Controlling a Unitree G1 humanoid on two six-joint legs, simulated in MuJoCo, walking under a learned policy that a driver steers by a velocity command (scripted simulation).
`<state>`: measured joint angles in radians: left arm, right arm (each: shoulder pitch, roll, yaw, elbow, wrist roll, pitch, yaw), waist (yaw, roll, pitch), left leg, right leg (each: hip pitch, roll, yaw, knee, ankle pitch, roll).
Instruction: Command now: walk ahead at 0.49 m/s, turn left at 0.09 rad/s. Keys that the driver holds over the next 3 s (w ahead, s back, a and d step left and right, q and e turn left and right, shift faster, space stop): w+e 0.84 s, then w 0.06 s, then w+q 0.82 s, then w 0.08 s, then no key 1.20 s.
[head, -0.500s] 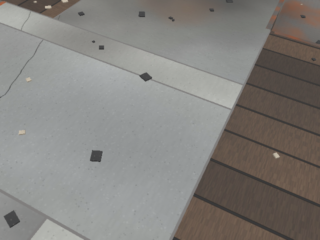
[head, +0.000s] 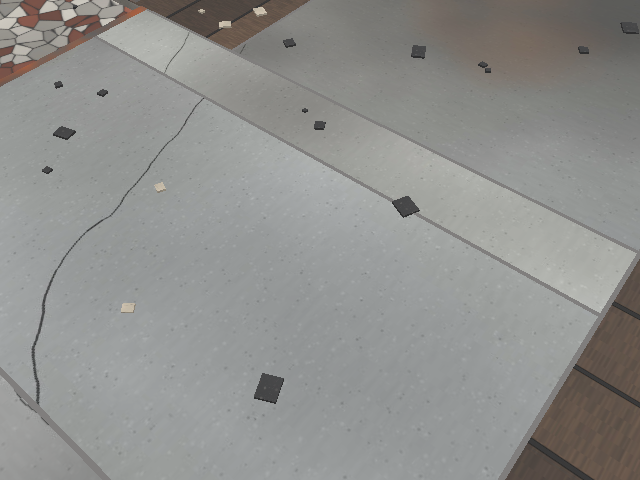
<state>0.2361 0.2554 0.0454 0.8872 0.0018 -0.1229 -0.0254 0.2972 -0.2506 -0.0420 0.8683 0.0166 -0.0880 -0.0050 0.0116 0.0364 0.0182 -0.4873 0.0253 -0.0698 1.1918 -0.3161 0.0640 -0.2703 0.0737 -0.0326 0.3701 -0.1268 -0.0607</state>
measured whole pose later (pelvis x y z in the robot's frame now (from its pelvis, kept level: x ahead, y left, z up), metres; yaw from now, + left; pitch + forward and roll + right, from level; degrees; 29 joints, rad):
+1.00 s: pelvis +0.50 -0.09 -0.01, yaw -28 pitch +2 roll +0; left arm 0.22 0.26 0.06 0.71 0.00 -0.05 -0.04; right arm 0.22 -0.29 -0.05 0.83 0.03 -0.10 0.00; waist -0.01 0.02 0.05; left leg -0.49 0.12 -0.02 1.22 -0.33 0.01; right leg -0.33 0.08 -0.05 0.49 -0.19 -0.10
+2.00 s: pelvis +1.04 -0.26 -0.01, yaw -1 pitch +3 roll +0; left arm 0.10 0.25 0.04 0.70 0.02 -0.11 -0.02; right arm 0.31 -0.29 -0.05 0.74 0.01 -0.02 -0.02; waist -0.02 0.03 0.02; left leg -0.36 -0.09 -0.16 1.16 -0.54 -0.02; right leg -0.43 0.03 -0.01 0.52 -0.13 -0.03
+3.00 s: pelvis +1.12 -0.25 -0.01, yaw -1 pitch -2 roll +0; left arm 0.16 0.22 0.03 1.04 0.00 0.01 0.03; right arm 0.23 -0.21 -0.05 0.91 -0.01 0.00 -0.04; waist 0.01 0.00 0.04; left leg -0.20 0.00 -0.04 0.53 -0.30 -0.02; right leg -0.21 -0.01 -0.01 0.53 -0.29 0.00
